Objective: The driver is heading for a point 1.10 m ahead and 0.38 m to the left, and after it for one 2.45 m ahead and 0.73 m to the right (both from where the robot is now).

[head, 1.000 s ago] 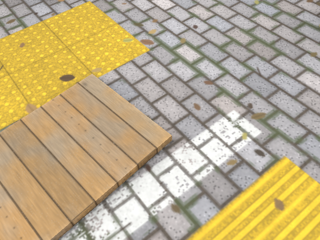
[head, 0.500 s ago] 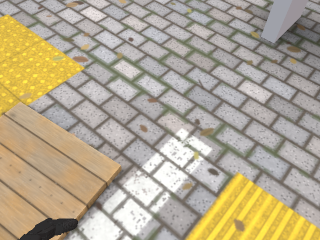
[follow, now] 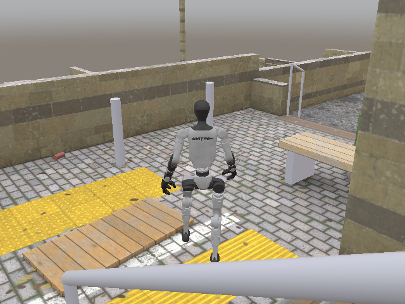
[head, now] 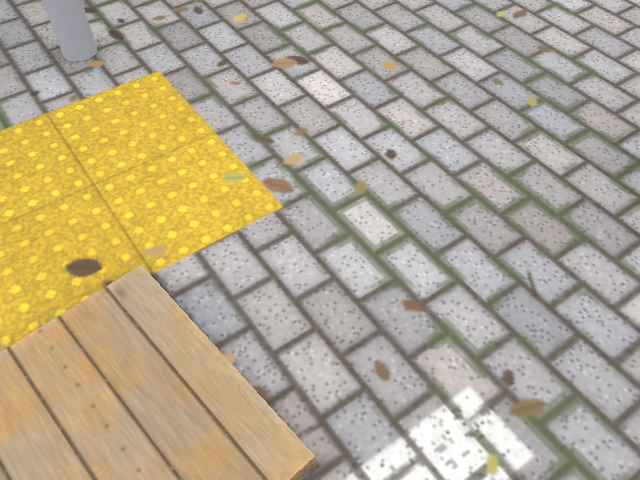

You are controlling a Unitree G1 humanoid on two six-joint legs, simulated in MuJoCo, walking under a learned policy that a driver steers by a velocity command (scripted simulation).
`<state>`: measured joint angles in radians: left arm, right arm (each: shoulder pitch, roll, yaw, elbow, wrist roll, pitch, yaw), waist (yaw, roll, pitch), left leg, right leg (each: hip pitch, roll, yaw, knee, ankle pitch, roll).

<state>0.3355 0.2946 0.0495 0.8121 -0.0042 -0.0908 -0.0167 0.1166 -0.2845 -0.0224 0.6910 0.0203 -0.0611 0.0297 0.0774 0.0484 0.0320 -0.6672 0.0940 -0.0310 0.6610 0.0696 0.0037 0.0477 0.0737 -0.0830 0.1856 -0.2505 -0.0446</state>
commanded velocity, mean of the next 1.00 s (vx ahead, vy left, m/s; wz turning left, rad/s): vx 0.50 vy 0.00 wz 0.53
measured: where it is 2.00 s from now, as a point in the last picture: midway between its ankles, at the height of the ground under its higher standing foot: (185, 249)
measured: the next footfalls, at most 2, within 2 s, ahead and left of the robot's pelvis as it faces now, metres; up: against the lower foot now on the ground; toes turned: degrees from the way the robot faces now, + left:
left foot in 0.12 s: +0.25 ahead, +0.13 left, +0.00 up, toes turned +5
right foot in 0.64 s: +0.58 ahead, +0.00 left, +0.00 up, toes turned +25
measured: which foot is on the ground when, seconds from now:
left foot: up 0.00-0.10, down 0.12-0.64, up 0.66-1.00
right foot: down 0.00-0.12, up 0.14-0.62, down 0.64-1.00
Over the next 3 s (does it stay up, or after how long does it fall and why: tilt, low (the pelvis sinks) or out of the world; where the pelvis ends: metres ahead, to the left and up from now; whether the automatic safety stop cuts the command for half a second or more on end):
stays up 1.18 0.47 0.00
